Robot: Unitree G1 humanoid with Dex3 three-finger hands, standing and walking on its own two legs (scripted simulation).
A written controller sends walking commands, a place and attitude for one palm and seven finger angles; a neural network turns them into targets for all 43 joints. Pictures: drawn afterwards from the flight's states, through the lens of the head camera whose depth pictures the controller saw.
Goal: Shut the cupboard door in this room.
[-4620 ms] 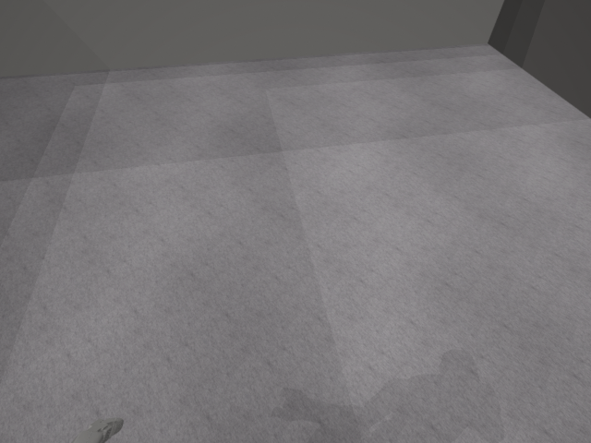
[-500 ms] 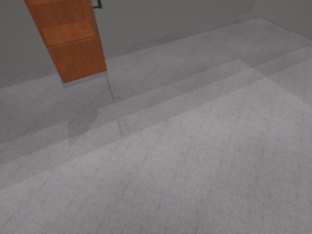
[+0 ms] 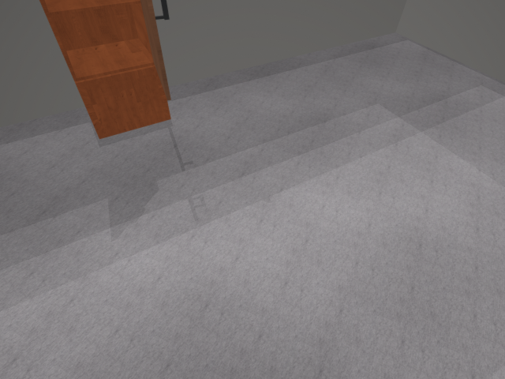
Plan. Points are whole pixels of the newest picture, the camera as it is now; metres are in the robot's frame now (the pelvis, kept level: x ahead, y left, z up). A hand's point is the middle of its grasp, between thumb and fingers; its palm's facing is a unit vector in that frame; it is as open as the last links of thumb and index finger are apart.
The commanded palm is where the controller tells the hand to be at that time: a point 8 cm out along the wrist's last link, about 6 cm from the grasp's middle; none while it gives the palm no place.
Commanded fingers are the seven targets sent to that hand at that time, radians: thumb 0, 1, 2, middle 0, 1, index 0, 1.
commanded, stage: turn or walk to find it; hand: left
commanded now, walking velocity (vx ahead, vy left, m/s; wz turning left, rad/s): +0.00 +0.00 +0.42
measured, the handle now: (158, 0) +1.43 +0.49 +0.07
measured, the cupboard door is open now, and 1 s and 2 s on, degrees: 81 81 81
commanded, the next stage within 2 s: stand and wait in 0.30 s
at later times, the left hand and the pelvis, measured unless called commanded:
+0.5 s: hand out of the picture +0.02 +0.22 -0.19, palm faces +0.21 -0.96 -0.18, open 7.4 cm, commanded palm none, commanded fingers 0.00 0.90 0.90 -0.20 -0.30 -0.20 -0.30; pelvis -0.01 +0.03 -0.01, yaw +10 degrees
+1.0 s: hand out of the picture -0.04 +0.16 -0.18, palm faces +0.28 -0.94 -0.21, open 7.4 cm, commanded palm none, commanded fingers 0.00 0.90 0.90 -0.20 -0.30 -0.20 -0.30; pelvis -0.01 -0.01 +0.00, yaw +14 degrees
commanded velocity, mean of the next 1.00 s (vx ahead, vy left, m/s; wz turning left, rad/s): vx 0.00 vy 0.00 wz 0.17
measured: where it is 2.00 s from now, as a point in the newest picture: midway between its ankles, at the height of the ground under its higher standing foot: outside the picture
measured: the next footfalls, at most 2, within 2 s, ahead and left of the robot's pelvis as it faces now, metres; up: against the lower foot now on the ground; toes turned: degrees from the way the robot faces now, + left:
right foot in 0.78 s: +0.03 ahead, -0.10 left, +0.00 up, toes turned +11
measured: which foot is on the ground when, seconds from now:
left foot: down 0.00-1.00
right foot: down 0.00-0.40, up 0.42-0.76, down 0.78-1.00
